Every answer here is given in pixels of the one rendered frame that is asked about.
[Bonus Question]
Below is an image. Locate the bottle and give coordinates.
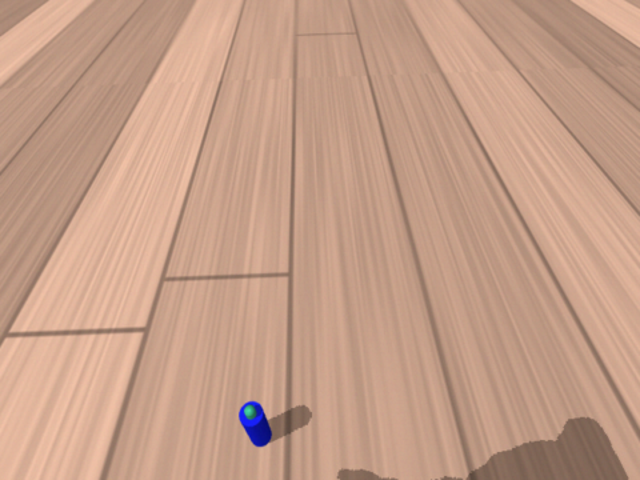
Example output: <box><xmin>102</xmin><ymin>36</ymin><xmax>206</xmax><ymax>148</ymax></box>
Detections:
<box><xmin>239</xmin><ymin>401</ymin><xmax>272</xmax><ymax>447</ymax></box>

